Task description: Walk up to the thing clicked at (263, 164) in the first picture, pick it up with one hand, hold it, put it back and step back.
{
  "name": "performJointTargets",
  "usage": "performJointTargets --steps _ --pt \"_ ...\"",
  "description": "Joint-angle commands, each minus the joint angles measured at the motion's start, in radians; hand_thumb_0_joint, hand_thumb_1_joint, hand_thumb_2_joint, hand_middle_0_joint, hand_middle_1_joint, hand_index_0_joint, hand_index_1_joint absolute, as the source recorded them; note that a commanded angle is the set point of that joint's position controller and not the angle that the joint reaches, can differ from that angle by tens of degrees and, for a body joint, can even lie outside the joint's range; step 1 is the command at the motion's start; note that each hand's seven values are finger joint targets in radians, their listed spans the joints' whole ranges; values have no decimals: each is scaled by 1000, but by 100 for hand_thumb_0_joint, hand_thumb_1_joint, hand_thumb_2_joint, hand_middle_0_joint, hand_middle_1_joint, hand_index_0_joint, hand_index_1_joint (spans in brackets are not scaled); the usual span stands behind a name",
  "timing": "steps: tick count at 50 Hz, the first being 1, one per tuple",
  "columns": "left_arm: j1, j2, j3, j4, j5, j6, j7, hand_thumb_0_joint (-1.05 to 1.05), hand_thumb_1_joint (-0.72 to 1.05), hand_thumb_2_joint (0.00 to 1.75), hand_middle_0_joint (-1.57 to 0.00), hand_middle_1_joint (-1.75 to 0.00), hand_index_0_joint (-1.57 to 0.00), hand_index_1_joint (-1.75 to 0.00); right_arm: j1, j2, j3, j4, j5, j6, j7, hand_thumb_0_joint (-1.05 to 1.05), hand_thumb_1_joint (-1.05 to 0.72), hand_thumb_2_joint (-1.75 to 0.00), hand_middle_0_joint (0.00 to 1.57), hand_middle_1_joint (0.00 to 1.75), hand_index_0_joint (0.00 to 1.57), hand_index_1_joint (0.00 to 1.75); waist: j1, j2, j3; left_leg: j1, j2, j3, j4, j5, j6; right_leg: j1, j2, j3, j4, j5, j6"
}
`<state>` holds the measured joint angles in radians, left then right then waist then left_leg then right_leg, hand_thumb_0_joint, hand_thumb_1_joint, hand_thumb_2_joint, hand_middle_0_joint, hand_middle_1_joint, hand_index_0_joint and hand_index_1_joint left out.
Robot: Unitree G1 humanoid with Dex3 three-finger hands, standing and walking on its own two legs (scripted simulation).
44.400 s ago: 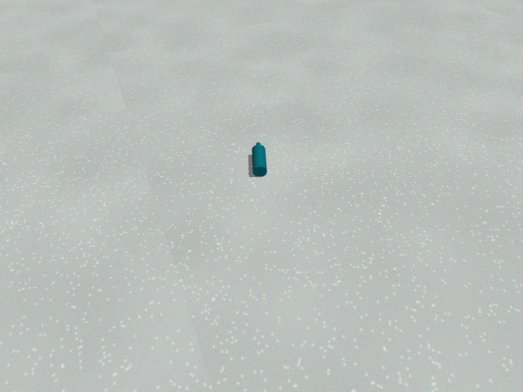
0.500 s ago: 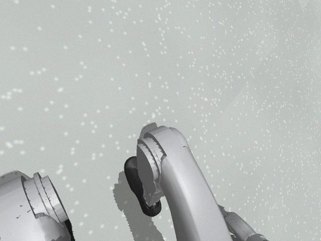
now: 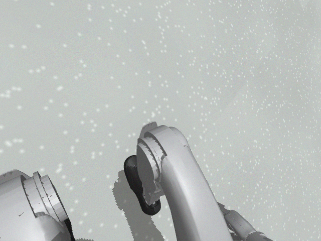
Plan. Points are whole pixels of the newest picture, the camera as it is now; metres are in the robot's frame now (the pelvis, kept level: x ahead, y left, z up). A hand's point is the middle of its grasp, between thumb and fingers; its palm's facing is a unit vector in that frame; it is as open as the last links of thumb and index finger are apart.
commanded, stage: close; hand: left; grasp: from above
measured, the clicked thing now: out of the picture +0.49 +0.38 -0.27
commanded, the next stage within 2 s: settle in 1.14 s
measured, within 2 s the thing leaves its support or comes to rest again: leaves its support in 1.58 s
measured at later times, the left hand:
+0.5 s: hand out of the picture +0.47 +0.35 -0.24, palm faces -0.45 -0.10 -0.89, open 11.0 cm
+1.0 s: hand out of the picture +0.47 +0.35 -0.24, palm faces -0.45 -0.10 -0.89, open 10.8 cm
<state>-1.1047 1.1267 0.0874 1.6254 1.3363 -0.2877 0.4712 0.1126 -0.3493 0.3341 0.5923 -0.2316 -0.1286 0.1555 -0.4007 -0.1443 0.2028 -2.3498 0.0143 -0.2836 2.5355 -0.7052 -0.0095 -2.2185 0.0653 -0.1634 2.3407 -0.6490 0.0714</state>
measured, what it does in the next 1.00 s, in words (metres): stands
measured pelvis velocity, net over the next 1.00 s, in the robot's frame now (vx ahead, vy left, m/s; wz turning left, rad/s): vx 0.00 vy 0.00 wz -0.01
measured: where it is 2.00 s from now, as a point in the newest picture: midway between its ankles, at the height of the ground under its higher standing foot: (108, 217)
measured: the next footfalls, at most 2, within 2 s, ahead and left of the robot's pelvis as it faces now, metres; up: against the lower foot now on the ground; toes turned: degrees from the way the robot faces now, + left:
none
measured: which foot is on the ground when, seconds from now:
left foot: down 0.00-1.00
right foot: down 0.00-1.00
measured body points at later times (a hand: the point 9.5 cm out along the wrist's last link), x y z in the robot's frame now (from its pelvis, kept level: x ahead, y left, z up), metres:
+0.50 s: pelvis +0.00 +0.00 +0.00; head +0.28 +0.14 +0.32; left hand +0.49 +0.35 -0.19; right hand +0.05 -0.25 -0.05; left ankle +0.06 +0.13 -0.28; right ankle +0.12 -0.13 -0.27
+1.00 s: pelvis +0.00 +0.00 +0.00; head +0.28 +0.13 +0.32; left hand +0.49 +0.35 -0.19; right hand +0.05 -0.26 -0.05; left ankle +0.06 +0.13 -0.28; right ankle +0.12 -0.12 -0.27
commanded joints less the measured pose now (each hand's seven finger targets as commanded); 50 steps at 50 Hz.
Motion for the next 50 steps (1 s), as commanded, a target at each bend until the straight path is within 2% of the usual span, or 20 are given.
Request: performJointTargets --steps 1,3,4,5,7,10,12,15,17,18,19,21,24,28,33,35,43,45,49,50 --pt "-236 219 4 -105 -19 -13 40 0 -24 90 -23 -102 -25 -99 192 -342 -103 14 1 11 -11 0 -90 -90 20 30 20 30 -60 567 -636 526 43 102 -250 247 7 305 27 -123 -188 237 -96" --pt "-237 246 10 -121 -8 -15 47 0 -22 92 -24 -101 -27 -99 200 -331 -96 13 0 10 -13 0 -90 -90 20 30 20 30 -51 568 -651 530 41 112 -249 231 14 332 30 -116 -194 233 -91" --pt "-294 251 8 -192 -10 -21 54 0 -19 91 -27 -99 -29 -97 198 -334 -102 17 -1 10 -14 0 -90 -90 20 30 20 30 -44 603 -703 560 44 110 -255 254 9 348 29 -115 -189 255 -91" --pt "-276 247 7 -154 -6 -16 57 0 -18 93 -28 -99 -30 -98 192 -331 -102 12 0 8 -14 0 -90 -90 20 30 20 30 -39 607 -707 572 44 107 -254 260 8 333 30 -117 -182 257 -94" --pt "-228 220 7 -83 -11 -7 63 0 -18 91 -27 -100 -30 -97 201 -338 -102 21 0 6 -12 0 -90 -90 20 30 20 30 -57 564 -632 526 42 104 -247 244 9 305 29 -125 -187 242 -93" --pt "-280 230 1 -137 -6 -10 72 0 -12 88 -32 -97 -34 -95 197 -333 -101 22 -2 6 -13 0 -90 -90 20 30 20 30 -54 597 -666 552 45 103 -258 258 6 320 28 -122 -184 259 -92" --pt "-224 228 7 -72 -1 6 70 0 -12 85 -31 -97 -34 -94 202 -326 -94 25 0 1 -7 0 -90 -90 20 30 20 30 -54 575 -630 529 45 103 -251 253 9 299 27 -119 -178 251 -90" --pt "-239 210 -5 -78 -9 8 64 0 -8 82 -34 -95 -37 -92 192 -330 -95 20 1 -2 -9 0 -90 -90 20 30 20 30 -66 550 -612 499 41 109 -245 221 14 297 28 -115 -191 230 -92" --pt "-256 229 -1 -128 -15 11 58 0 -7 84 -36 -95 -38 -92 194 -337 -106 13 4 -7 -11 0 -90 -90 20 30 20 30 -52 575 -656 537 43 111 -251 232 13 314 28 -110 -190 240 -90" --pt "-282 274 34 -164 -17 8 61 0 -6 83 -36 -95 -39 -92 196 -338 -100 25 5 -6 -11 0 -90 -90 20 30 20 30 -43 606 -685 559 47 101 -253 256 3 309 21 -115 -185 249 -95" --pt "-269 265 27 -156 -15 10 61 0 -5 82 -37 -93 -40 -90 204 -340 -103 21 1 -4 -9 0 -90 -90 20 30 20 30 -48 624 -699 574 47 103 -257 269 3 327 23 -113 -182 260 -94" --pt "-218 230 21 -100 -13 15 53 0 -4 80 -38 -92 -40 -89 202 -326 -96 20 6 -2 -6 0 -90 -90 20 30 20 30 -54 573 -640 541 46 100 -247 271 3 298 23 -119 -178 254 -96" --pt "-247 243 22 -132 -16 8 47 0 1 81 -41 -93 -44 -89 201 -337 -103 20 3 -2 -10 0 -89 -90 20 30 20 30 -56 589 -662 546 45 109 -242 273 8 320 24 -111 -187 261 -93" --pt "-238 249 26 -111 -17 3 45 0 8 83 -47 -92 -50 -89 202 -334 -93 23 3 1 -11 0 -90 -90 20 30 20 30 -55 561 -624 498 42 108 -239 237 10 310 24 -117 -194 233 -96" --pt "-233 240 11 -115 -18 -1 44 0 17 83 -53 -91 -56 -88 198 -334 -100 9 1 5 -13 0 -90 -90 20 30 20 30 -54 548 -674 513 44 113 -246 240 17 359 32 -113 -195 248 -88" --pt "-239 233 13 -110 -13 0 44 0 17 82 -54 -90 -57 -87 212 -342 -99 26 0 7 -13 0 -90 -90 20 30 20 30 -62 572 -644 522 43 106 -240 273 8 315 24 -119 -185 263 -94" --pt "-223 236 -3 -88 -21 3 40 0 29 81 -64 -86 -67 -83 193 -337 -87 17 1 2 -17 0 -90 -90 20 30 20 30 -58 544 -624 497 42 112 -236 248 14 326 29 -113 -196 244 -91" --pt "-241 258 17 -118 -21 0 45 0 31 82 -65 -87 -68 -84 191 -340 -86 19 3 7 -19 0 -90 -90 20 30 20 30 -52 562 -651 523 45 102 -244 263 7 320 25 -119 -191 249 -95" --pt "-246 246 11 -124 -20 3 39 0 36 81 -70 -84 -72 -82 202 -351 -97 16 0 8 -19 0 -90 -90 20 30 20 30 -57 573 -639 535 46 97 -247 269 2 304 22 -119 -183 250 -96" --pt "-238 261 25 -106 -19 3 42 0 37 81 -70 -84 -72 -82 192 -335 -83 17 -1 12 -19 0 -90 -90 20 30 20 30 -52 579 -652 534 49 97 -246 271 2 317 23 -122 -185 254 -96"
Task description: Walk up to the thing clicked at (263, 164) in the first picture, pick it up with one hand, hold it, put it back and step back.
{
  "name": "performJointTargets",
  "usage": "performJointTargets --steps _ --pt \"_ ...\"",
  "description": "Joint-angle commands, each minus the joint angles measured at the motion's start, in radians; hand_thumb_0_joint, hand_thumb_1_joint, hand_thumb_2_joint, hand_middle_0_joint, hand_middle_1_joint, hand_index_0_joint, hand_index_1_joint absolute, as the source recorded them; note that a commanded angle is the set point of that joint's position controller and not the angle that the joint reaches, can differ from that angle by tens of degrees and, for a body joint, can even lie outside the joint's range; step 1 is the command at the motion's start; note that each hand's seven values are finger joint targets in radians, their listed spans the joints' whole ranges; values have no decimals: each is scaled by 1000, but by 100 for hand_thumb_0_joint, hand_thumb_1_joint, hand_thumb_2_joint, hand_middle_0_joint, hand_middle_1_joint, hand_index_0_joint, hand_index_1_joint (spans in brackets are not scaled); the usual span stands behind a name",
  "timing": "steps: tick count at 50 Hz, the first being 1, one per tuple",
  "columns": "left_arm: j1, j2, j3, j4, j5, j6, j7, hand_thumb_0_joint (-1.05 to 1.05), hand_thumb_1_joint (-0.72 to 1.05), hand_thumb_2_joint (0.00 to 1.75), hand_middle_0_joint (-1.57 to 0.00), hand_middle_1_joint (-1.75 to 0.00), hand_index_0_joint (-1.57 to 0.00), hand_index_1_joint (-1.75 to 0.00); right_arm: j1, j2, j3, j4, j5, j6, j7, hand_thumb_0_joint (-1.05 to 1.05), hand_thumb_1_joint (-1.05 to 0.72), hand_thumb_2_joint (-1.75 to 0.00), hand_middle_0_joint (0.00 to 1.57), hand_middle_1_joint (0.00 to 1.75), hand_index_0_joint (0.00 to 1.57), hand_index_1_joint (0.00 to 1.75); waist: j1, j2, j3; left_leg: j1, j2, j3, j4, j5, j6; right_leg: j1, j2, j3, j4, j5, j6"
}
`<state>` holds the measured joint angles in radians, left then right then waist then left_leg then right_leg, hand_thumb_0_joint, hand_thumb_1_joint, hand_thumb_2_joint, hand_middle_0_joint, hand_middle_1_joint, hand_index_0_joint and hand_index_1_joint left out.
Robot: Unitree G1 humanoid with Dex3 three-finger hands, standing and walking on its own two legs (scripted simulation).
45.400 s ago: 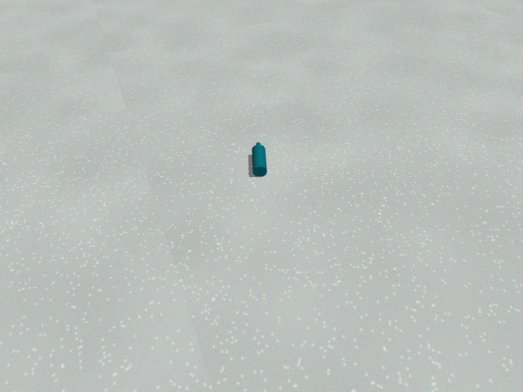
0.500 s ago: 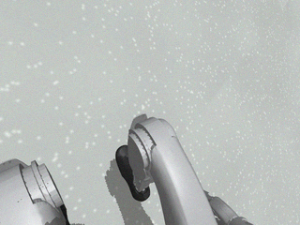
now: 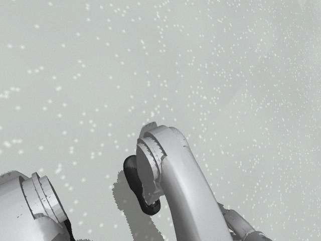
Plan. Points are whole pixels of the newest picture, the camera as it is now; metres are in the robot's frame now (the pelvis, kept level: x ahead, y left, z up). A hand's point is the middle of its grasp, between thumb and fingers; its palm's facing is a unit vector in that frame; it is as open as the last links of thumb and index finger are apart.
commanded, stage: close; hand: left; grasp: from above
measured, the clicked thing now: out of the picture +0.48 +0.38 -0.27
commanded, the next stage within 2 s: settle in 0.14 s
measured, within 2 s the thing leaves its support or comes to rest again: leaves its support in 0.58 s
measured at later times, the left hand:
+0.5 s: hand out of the picture +0.47 +0.35 -0.23, palm faces -0.45 -0.10 -0.89, open 10.6 cm
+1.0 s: hand out of the picture +0.47 +0.37 -0.14, palm faces -0.46 -0.07 -0.89, open 10.3 cm
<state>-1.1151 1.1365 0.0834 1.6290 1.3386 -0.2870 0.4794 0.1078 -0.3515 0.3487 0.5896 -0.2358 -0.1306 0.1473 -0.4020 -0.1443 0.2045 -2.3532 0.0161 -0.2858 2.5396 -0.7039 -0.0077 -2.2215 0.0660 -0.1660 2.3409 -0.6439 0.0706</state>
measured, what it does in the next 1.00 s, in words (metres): stands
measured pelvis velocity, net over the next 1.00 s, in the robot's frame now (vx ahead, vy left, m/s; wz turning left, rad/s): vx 0.00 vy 0.00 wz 0.06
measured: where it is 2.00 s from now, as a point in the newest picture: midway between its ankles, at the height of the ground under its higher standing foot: (108, 218)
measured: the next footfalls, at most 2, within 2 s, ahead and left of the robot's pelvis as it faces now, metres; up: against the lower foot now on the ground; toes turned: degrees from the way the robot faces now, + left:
none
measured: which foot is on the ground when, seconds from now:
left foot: down 0.00-1.00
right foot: down 0.00-1.00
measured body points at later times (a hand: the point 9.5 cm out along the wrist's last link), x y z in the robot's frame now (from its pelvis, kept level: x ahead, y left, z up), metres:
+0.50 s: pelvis +0.00 +0.00 +0.00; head +0.28 +0.14 +0.32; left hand +0.49 +0.36 -0.18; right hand +0.06 -0.26 -0.05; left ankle +0.06 +0.13 -0.27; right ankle +0.12 -0.12 -0.27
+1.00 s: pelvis +0.00 +0.00 +0.02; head +0.25 +0.13 +0.38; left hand +0.49 +0.37 -0.09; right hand +0.10 -0.26 -0.05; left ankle +0.06 +0.13 -0.27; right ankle +0.12 -0.12 -0.27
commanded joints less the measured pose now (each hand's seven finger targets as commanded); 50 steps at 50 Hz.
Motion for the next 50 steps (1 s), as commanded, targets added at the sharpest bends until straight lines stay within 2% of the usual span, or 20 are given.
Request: performJointTargets --steps 1,2,3,6,12,14,17,19,20,22,25,26,29,31,34,35,37,44,45,50 --pt "-202 238 17 -76 -22 3 33 0 38 81 -71 -84 -74 -82 192 -327 -93 8 3 16 -12 0 -90 -90 20 30 20 30 -49 548 -641 513 43 104 -251 243 7 323 27 -119 -190 231 -93" --pt "-214 229 10 -89 -25 -1 32 0 41 82 -74 -84 -76 -82 192 -345 -105 12 3 16 -14 0 -90 -90 20 30 20 30 -58 556 -619 513 43 99 -253 234 3 302 25 -121 -191 219 -97" --pt "-206 233 13 -78 -20 0 29 0 43 81 -74 -85 -77 -82 195 -330 -92 11 3 15 -13 0 -90 -90 20 30 20 30 -55 549 -596 499 43 100 -249 227 6 298 24 -119 -191 214 -95" --pt "-208 254 19 -99 -20 0 29 0 46 83 -78 -83 -80 -81 194 -326 -88 10 2 15 -14 0 -90 -90 20 30 20 30 -49 543 -647 500 43 108 -249 235 11 341 27 -113 -195 230 -91" --pt "-232 241 5 -114 -27 0 33 0 52 83 -83 -81 -85 -80 196 -336 -99 20 0 13 -19 0 -90 -90 20 30 20 30 -52 566 -642 510 44 107 -251 220 10 319 29 -116 -194 221 -90" --pt "-201 231 -2 -63 -29 4 35 0 39 79 -79 -78 -81 -76 188 -322 -85 12 0 14 -19 0 -91 -90 20 30 20 30 -54 520 -633 473 42 111 -248 211 17 356 33 -115 -204 222 -86" --pt "-253 270 26 -142 -27 9 31 0 34 74 -75 -77 -77 -74 205 -333 -98 23 -1 18 -22 0 -91 -90 20 30 20 30 -43 589 -684 532 45 106 -252 249 7 338 26 -115 -196 242 -92" --pt "-240 251 28 -144 -29 19 18 0 31 72 -74 -72 -76 -71 208 -343 -113 23 5 18 -19 0 -92 -91 20 30 20 30 -44 598 -660 544 44 99 -255 267 -1 297 19 -118 -186 244 -98" --pt "-227 260 38 -145 -27 21 18 0 32 73 -75 -72 -77 -71 205 -329 -104 16 5 22 -18 0 -92 -91 20 30 20 30 -38 593 -675 548 45 101 -254 272 0 313 22 -118 -190 249 -98" --pt "-258 280 52 -215 -25 19 14 0 34 73 -76 -72 -78 -71 213 -340 -123 15 10 24 -18 0 -91 -90 20 30 20 30 -30 636 -725 578 44 108 -262 293 -3 338 21 -111 -188 265 -100" --pt "-240 258 52 -238 -28 35 -13 0 34 72 -76 -71 -78 -70 215 -342 -141 5 14 21 -13 0 -91 -91 20 30 20 30 -23 629 -704 565 37 123 -247 299 -1 314 18 -100 -197 263 -106" --pt "-257 285 80 -306 -36 30 -12 0 34 74 -77 -71 -78 -70 220 -338 -148 6 15 27 -13 0 -91 -90 20 30 20 30 -10 653 -768 589 38 125 -255 308 0 353 20 -100 -204 273 -104" --pt "-251 226 52 -392 -45 40 -43 0 39 73 -80 -70 -81 -69 218 -324 -168 -9 25 26 -6 0 -91 -90 20 30 20 30 16 696 -814 636 31 131 -267 340 -6 332 15 -95 -198 286 -113" --pt "-262 231 70 -453 -56 50 -64 0 43 73 -82 -71 -84 -69 234 -325 -185 -5 33 29 -1 0 -91 -90 20 30 20 30 23 711 -852 657 29 136 -273 367 -6 335 11 -89 -203 302 -113" --pt "-213 175 59 -454 -63 75 -107 0 49 73 -87 -68 -89 -67 243 -310 -213 -6 45 41 8 0 -91 -90 20 30 20 30 39 685 -855 652 24 148 -283 359 1 321 8 -79 -219 291 -113" --pt "-240 148 42 -467 -70 78 -122 0 51 73 -88 -69 -90 -67 250 -305 -219 -5 51 46 10 0 -91 -90 20 30 20 30 29 676 -838 618 20 154 -287 335 4 317 7 -74 -224 281 -114" --pt "-219 120 29 -485 -82 88 -154 0 55 73 -91 -69 -93 -67 248 -302 -231 -3 63 61 8 0 -91 -90 20 30 20 30 52 674 -838 621 16 152 -315 317 3 290 2 -72 -226 261 -119" --pt "-275 20 -24 -534 -103 84 -247 0 65 74 -99 -69 -101 -67 265 -282 -258 -17 93 112 -11 0 -91 -90 20 30 20 30 32 579 -820 584 0 150 -348 255 12 261 -8 -58 -254 224 -120" --pt "-288 43 -15 -549 -99 80 -255 0 64 75 -99 -69 -101 -67 265 -280 -261 -15 97 120 -16 0 -91 -90 20 30 20 30 50 602 -852 602 0 154 -360 249 11 266 -10 -53 -252 220 -119" --pt "-292 29 -17 -541 -110 70 -276 0 63 76 -99 -70 -100 -68 266 -265 -267 -22 107 147 -29 0 -91 -90 20 30 20 30 59 559 -858 590 -10 167 -371 253 16 282 -13 -38 -271 223 -120"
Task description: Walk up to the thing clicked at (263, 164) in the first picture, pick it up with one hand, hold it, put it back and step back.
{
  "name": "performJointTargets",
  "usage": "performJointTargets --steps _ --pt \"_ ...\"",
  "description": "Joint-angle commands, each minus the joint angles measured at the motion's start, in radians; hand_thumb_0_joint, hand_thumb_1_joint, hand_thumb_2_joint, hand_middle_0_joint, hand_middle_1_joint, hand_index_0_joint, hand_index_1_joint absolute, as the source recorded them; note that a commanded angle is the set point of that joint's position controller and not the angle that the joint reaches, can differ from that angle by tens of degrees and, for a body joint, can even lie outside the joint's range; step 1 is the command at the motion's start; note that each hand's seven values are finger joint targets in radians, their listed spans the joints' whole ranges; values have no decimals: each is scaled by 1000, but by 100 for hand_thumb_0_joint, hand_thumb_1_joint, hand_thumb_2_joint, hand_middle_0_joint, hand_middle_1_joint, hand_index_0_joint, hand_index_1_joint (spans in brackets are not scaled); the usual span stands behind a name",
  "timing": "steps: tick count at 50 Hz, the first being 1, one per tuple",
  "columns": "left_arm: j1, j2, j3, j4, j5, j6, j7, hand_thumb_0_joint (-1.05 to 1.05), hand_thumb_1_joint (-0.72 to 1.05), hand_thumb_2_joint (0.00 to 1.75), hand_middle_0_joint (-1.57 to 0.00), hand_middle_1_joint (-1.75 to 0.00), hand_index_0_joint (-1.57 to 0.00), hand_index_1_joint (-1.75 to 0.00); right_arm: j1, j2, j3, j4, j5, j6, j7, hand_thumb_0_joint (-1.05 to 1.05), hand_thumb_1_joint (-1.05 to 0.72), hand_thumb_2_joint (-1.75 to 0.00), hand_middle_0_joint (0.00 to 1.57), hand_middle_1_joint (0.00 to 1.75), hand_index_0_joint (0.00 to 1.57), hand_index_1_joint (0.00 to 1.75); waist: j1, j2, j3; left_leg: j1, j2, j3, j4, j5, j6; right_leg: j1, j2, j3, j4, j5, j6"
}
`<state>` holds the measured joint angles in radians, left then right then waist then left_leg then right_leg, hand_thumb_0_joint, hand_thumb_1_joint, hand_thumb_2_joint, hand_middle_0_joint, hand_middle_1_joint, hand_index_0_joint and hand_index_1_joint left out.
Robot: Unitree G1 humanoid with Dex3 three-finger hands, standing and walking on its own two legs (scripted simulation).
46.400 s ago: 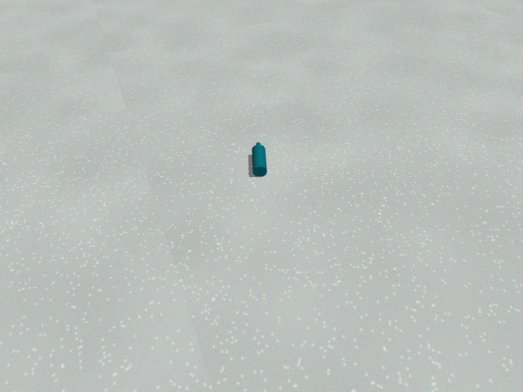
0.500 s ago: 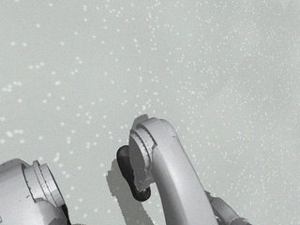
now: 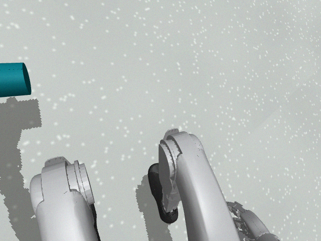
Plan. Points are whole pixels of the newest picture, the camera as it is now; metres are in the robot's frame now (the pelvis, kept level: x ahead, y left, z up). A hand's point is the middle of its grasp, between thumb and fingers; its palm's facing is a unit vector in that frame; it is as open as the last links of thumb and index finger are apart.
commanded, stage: settle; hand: left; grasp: from above
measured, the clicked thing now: out of the picture +0.50 +0.37 -0.21
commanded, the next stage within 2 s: lift in 0.16 s
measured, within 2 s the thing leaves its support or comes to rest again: neither
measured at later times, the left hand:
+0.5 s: hand out of the picture +0.48 +0.33 -0.11, palm faces -0.48 -0.08 -0.88, open 10.4 cm
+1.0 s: hand out of the picture +0.40 +0.33 +0.04, palm faces -0.45 -0.09 -0.89, open 10.4 cm
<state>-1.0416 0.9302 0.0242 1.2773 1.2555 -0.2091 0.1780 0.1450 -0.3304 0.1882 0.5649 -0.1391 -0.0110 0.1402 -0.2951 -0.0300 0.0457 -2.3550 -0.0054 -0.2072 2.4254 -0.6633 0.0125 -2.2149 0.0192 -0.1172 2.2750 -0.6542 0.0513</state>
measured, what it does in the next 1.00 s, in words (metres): rises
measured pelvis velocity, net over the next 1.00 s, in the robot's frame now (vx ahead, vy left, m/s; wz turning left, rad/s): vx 0.00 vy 0.00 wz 0.13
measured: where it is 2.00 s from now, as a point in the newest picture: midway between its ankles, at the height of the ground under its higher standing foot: (129, 218)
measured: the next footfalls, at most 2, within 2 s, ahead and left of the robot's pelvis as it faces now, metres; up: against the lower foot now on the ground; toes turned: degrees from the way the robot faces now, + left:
none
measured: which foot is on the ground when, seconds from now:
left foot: down 0.00-1.00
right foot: down 0.00-1.00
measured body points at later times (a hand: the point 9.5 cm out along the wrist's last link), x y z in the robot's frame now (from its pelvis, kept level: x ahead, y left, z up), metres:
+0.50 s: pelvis -0.01 +0.00 +0.03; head +0.24 +0.09 +0.39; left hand +0.50 +0.33 -0.06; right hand +0.05 -0.28 -0.06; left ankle +0.07 +0.12 -0.30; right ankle +0.12 -0.13 -0.30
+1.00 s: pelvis +0.00 +0.00 +0.13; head +0.18 +0.06 +0.54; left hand +0.42 +0.33 +0.10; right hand +0.14 -0.26 +0.01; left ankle +0.07 +0.12 -0.30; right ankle +0.12 -0.13 -0.30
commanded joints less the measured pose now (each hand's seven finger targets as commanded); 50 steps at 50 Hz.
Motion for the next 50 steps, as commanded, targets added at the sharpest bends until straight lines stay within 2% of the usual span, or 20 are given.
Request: performJointTargets --steps 1,5,10,13,14,15,16,17,19,22,27,29,31,35,38,41,43,44,47,50 --pt "-375 237 42 -195 -25 -10 22 0 64 77 -99 -69 -101 -68 228 -276 -107 0 10 31 -25 0 -91 -90 20 30 20 30 -51 445 -711 586 14 99 -256 205 0 293 35 -83 -212 230 -96" --pt "-384 259 62 -199 -17 -15 19 0 65 79 -100 -70 -101 -69 233 -285 -113 -7 12 43 -39 0 -91 -90 20 30 20 30 -41 451 -702 606 3 88 -277 188 -6 257 26 -84 -220 202 -105" --pt "-404 250 62 -228 -24 -14 9 0 65 84 -100 -73 -101 -72 242 -272 -119 -6 17 56 -48 0 -91 -90 20 30 20 30 -28 459 -755 629 3 105 -295 208 -3 277 25 -70 -230 217 -103" --pt "-384 260 72 -224 -29 -8 -1 0 58 74 -98 -73 -100 -71 255 -270 -124 -4 19 64 -53 0 -94 -92 20 30 20 30 -26 463 -772 639 1 116 -295 226 1 297 22 -64 -245 227 -101" --pt "-378 253 66 -214 -34 -6 -10 0 54 75 -91 -65 -92 -63 256 -264 -123 -3 20 67 -52 0 -89 -90 20 30 20 30 -26 452 -786 629 4 118 -302 214 2 316 24 -61 -244 219 -102" --pt "-375 252 71 -240 -36 -4 -17 0 55 73 -95 -73 -98 -71 261 -261 -128 -2 22 70 -54 0 -94 -92 20 30 20 30 -17 453 -794 628 0 125 -310 217 3 327 22 -59 -253 221 -100" --pt "-353 248 74 -227 -44 1 -26 0 54 74 -91 -65 -92 -63 265 -264 -136 -2 25 73 -56 0 -89 -90 20 30 20 30 -12 444 -785 644 0 119 -317 217 2 313 20 -57 -258 214 -103" --pt "-369 260 79 -265 -53 3 -35 0 57 71 -96 -73 -98 -70 262 -259 -135 -8 29 76 -58 0 -94 -92 20 30 20 30 -1 454 -813 654 3 124 -332 209 3 321 22 -53 -263 207 -103" --pt "-353 243 79 -282 -67 5 -53 0 61 76 -96 -74 -99 -71 273 -255 -146 -3 35 83 -59 0 -92 -91 20 30 20 30 -1 460 -825 664 1 128 -349 211 3 348 18 -48 -272 211 -100" --pt "-317 256 101 -313 -99 17 -80 0 62 78 -97 -75 -99 -72 271 -258 -161 -7 46 97 -65 0 -93 -91 20 30 20 30 26 457 -852 705 -4 125 -371 233 3 342 14 -39 -288 217 -107" --pt "-280 212 94 -418 -130 -1 -119 0 62 77 -97 -71 -99 -69 260 -228 -180 -8 59 114 -78 0 -92 -91 20 30 20 30 41 436 -879 717 -3 140 -418 190 9 381 10 -18 -328 191 -105" --pt "-231 227 114 -436 -134 -11 -127 0 62 77 -96 -73 -98 -70 252 -226 -196 -2 69 120 -87 0 -92 -91 20 30 20 30 72 434 -889 755 -5 134 -457 178 8 371 5 -10 -341 179 -105" --pt "-215 192 103 -464 -158 -22 -133 0 63 78 -97 -72 -99 -70 244 -213 -206 -6 74 122 -92 0 -92 -91 20 30 20 30 68 400 -900 769 -3 137 -475 156 13 389 5 -2 -366 168 -103" --pt "-173 155 98 -513 -181 -29 -129 0 62 80 -96 -74 -98 -72 236 -189 -223 3 91 118 -102 0 -92 -91 20 30 20 30 90 378 -923 824 3 132 -539 153 22 420 3 12 -404 186 -91" --pt "-130 101 76 -527 -190 -22 -124 0 62 80 -94 -78 -96 -75 224 -180 -229 9 101 114 -107 0 -91 -91 20 30 20 30 90 381 -876 866 8 103 -611 140 16 431 -2 5 -424 188 -86" --pt "-91 94 77 -552 -207 -9 -121 0 61 80 -92 -78 -95 -75 210 -172 -239 6 112 111 -115 0 -91 -91 20 30 20 30 108 359 -887 905 11 107 -663 113 20 502 -1 13 -473 182 -80" --pt "-72 48 50 -586 -217 -2 -130 0 60 79 -90 -79 -94 -76 204 -161 -240 4 116 107 -119 0 -91 -90 20 30 20 30 108 342 -883 934 15 107 -694 123 21 542 2 14 -502 193 -78" --pt "-46 69 68 -591 -216 5 -129 0 60 79 -91 -77 -94 -75 203 -164 -247 8 120 108 -122 0 -91 -91 20 30 20 30 125 321 -905 969 15 110 -703 150 23 562 1 19 -522 203 -76" --pt "-23 45 60 -669 -232 13 -134 0 60 81 -91 -79 -94 -76 183 -149 -255 5 126 104 -129 0 -91 -90 20 30 20 30 136 318 -944 1053 16 115 -748 205 20 643 1 24 -576 238 -75" --pt "43 28 63 -677 -243 27 -133 0 58 80 -90 -78 -93 -75 164 -133 -255 7 132 102 -140 0 -91 -90 20 30 20 30 147 274 -879 1069 16 128 -809 182 23 722 2 34 -653 226 -70"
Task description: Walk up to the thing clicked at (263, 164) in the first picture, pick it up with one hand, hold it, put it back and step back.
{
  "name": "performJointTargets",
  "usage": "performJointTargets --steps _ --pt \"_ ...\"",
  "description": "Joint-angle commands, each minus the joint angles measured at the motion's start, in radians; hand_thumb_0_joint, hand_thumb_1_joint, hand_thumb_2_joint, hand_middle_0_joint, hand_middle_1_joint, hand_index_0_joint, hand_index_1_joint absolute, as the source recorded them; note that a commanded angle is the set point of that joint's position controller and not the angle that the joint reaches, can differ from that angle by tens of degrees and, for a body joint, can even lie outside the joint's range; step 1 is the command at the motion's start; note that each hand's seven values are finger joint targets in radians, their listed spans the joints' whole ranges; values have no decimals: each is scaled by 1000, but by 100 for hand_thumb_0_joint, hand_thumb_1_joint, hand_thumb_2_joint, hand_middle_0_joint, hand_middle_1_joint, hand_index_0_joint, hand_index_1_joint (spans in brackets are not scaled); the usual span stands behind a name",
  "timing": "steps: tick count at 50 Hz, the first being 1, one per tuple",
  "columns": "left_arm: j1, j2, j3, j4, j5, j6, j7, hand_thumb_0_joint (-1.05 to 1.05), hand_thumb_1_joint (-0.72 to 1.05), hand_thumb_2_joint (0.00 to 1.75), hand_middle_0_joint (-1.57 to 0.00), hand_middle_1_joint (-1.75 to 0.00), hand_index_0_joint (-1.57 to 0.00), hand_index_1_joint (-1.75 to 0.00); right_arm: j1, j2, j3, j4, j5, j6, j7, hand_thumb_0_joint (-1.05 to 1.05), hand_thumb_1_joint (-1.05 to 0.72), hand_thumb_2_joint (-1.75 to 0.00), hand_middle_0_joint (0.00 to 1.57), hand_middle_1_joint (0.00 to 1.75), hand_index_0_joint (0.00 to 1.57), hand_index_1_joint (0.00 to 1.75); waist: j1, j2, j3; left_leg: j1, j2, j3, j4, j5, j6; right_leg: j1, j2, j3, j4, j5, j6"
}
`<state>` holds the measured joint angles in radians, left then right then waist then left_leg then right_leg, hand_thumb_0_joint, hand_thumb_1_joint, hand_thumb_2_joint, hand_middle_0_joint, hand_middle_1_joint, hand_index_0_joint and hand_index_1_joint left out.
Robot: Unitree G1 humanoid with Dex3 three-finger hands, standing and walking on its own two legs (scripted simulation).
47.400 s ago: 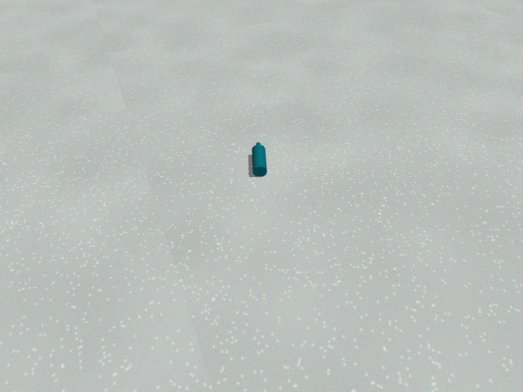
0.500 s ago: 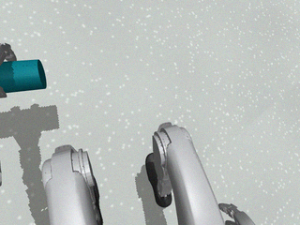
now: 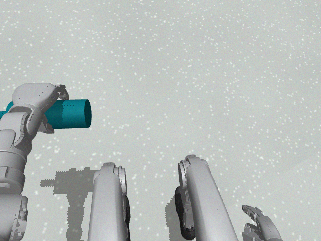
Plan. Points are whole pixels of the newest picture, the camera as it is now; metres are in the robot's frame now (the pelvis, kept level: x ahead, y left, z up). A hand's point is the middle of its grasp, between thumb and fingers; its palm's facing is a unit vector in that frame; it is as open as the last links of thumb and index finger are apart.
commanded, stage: lift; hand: left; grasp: from above
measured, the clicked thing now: (41, 114) +0.45 +0.30 -0.13
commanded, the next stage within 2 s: hold in 0.96 s
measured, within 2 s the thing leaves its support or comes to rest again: neither
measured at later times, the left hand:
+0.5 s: hand (5, 113) +0.37 +0.24 +0.11, palm faces -0.46 -0.04 -0.89, open 10.5 cm
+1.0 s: hand out of the picture +0.38 +0.23 +0.19, palm faces -0.46 -0.05 -0.89, open 10.5 cm
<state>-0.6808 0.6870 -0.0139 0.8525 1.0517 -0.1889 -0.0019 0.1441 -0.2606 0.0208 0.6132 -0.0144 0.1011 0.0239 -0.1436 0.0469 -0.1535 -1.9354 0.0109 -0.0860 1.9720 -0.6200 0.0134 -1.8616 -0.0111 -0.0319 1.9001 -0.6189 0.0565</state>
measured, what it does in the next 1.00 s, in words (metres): rises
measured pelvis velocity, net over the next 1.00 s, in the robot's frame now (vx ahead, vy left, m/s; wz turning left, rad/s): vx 0.07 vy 0.00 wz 0.04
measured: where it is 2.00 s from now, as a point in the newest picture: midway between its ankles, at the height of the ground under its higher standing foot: (154, 226)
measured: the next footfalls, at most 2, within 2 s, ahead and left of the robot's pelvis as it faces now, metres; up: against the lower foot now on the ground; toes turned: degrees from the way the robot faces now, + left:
none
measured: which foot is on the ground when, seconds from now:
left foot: down 0.00-1.00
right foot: down 0.00-1.00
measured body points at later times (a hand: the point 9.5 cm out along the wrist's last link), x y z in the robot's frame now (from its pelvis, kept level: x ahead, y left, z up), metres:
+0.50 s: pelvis +0.02 -0.01 +0.18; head +0.11 +0.00 +0.62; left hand +0.39 +0.24 +0.16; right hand +0.13 -0.27 +0.06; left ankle +0.09 +0.11 -0.43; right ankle +0.10 -0.15 -0.43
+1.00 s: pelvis +0.07 +0.00 +0.26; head +0.12 +0.00 +0.71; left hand +0.40 +0.23 +0.24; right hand +0.17 -0.27 +0.14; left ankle +0.09 +0.12 -0.43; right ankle +0.10 -0.14 -0.43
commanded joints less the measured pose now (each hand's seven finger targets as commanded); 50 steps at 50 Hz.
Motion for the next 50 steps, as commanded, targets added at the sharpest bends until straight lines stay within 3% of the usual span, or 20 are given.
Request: performJointTargets --steps 1,4,7,10,12,15,21,24,26,31,33,35,37,39,46,50 --pt "-275 256 103 -250 -43 13 48 0 60 81 -91 -78 -94 -75 156 -199 -91 -38 10 -11 -27 0 -91 -90 20 30 20 30 0 197 -666 667 0 3 -384 133 21 385 32 -51 -298 184 -74" --pt "-211 212 84 -290 -47 33 54 0 58 83 -89 -79 -91 -76 134 -187 -94 -48 20 -16 -39 0 -90 -90 20 30 20 30 18 185 -649 742 6 -1 -477 95 17 471 36 -48 -372 162 -72" --pt "-133 171 64 -292 -62 55 60 0 59 82 -90 -78 -93 -75 106 -169 -88 -42 31 -24 -51 0 -90 -90 20 30 20 30 21 125 -555 756 7 7 -558 36 17 555 42 -41 -465 123 -69" --pt "-99 169 69 -325 -56 63 65 0 62 81 -92 -79 -95 -75 95 -165 -92 -31 36 -38 -67 0 -90 -90 20 30 20 30 37 139 -553 846 9 10 -623 62 12 623 43 -29 -522 141 -71" --pt "-99 129 38 -340 -60 65 72 0 64 84 -94 -78 -96 -76 93 -154 -89 -28 40 -50 -77 0 -90 -90 20 30 20 30 25 108 -507 877 7 17 -672 50 13 685 45 -19 -592 132 -69" --pt "-85 110 35 -311 -58 67 92 0 61 82 -92 -79 -94 -76 99 -148 -87 -8 43 -72 -90 0 -90 -90 20 30 20 30 30 89 -427 920 6 19 -744 40 11 745 43 -5 -671 118 -68" --pt "-51 33 -18 -225 -45 68 126 0 62 82 -93 -80 -95 -77 95 -137 -92 11 48 -109 -94 0 -91 -90 20 30 20 30 42 57 -336 1025 -2 30 -875 42 7 881 45 18 -826 97 -67" --pt "-28 28 -16 -201 -24 71 146 0 61 80 -90 -81 -94 -78 109 -136 -100 21 48 -121 -93 0 -91 -90 20 30 20 30 60 41 -355 1100 -8 45 -911 125 3 957 48 26 -883 151 -69" --pt "-51 -10 -54 -198 -19 73 152 0 62 83 -91 -84 -95 -81 115 -131 -99 26 48 -127 -92 0 -91 -90 20 30 20 30 50 48 -329 1138 -10 56 -943 162 2 992 48 28 -919 189 -68" --pt "-47 -4 -41 -146 -14 96 184 0 65 87 -94 -85 -97 -82 126 -136 -106 33 46 -132 -88 0 -91 -90 20 30 20 30 67 26 -292 1226 -12 73 -1025 215 1 1084 47 27 -1007 234 -64" --pt "-55 -49 -75 -147 -15 106 183 0 65 87 -95 -84 -98 -81 122 -133 -104 33 45 -133 -84 0 -91 -90 20 30 20 30 66 29 -281 1270 -9 66 -1063 232 -3 1109 47 22 -1028 257 -64" --pt "-33 5 -37 -144 -7 112 185 0 63 88 -94 -84 -96 -82 125 -142 -111 27 47 -132 -85 0 -91 -90 20 30 20 30 85 15 -294 1302 -15 75 -1084 273 -2 1161 46 26 -1055 288 -63" --pt "-48 -44 -79 -173 -10 116 174 0 63 87 -94 -85 -96 -82 124 -133 -108 23 47 -130 -82 0 -91 -90 20 30 20 30 81 30 -291 1343 -16 77 -1104 327 -5 1188 46 31 -1073 341 -63" --pt "-22 -27 -58 -155 -20 125 172 0 64 86 -93 -84 -96 -81 129 -135 -110 25 49 -127 -84 0 -91 -90 20 30 20 30 87 -1 -277 1363 -14 78 -1128 350 -3 1223 47 32 -1104 360 -60" --pt "5 -48 -80 -199 -30 120 141 0 63 85 -92 -83 -96 -80 113 -132 -112 2 53 -121 -82 0 -91 -90 20 30 20 30 98 1 -231 1446 -18 82 -1219 377 -5 1302 46 34 -1182 379 -63" --pt "2 -48 -80 -230 -33 112 125 0 63 85 -92 -84 -95 -80 113 -134 -118 3 54 -116 -84 0 -90 -90 20 30 20 30 96 13 -249 1526 -12 81 -1248 450 -12 1329 49 26 -1204 433 -66"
